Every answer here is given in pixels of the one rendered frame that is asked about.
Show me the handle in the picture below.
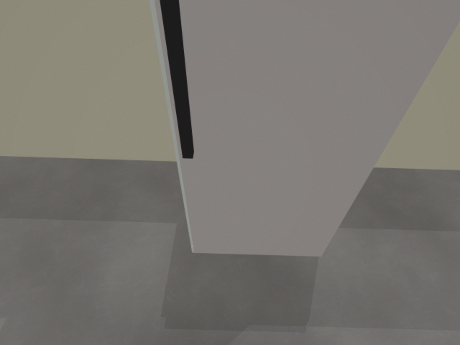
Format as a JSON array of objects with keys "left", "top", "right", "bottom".
[{"left": 160, "top": 0, "right": 194, "bottom": 159}]

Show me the fridge door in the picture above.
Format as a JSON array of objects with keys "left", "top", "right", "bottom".
[{"left": 155, "top": 0, "right": 460, "bottom": 257}]

